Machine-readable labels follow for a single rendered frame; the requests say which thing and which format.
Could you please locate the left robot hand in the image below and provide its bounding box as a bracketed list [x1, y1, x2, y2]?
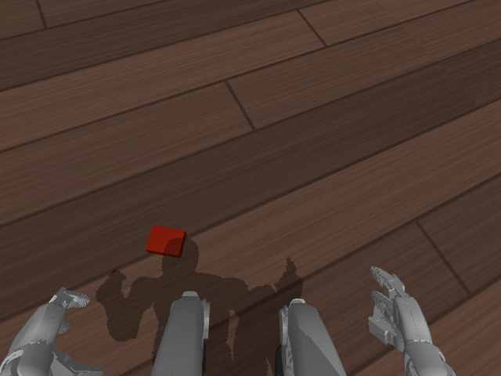
[8, 287, 103, 376]

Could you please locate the left robot arm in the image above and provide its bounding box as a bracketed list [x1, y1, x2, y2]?
[0, 344, 54, 376]

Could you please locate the right robot arm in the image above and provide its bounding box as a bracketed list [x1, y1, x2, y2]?
[402, 342, 456, 376]

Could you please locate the small box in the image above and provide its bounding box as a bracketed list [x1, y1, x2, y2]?
[146, 225, 186, 258]

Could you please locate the right robot hand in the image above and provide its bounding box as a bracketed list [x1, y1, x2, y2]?
[369, 266, 433, 353]

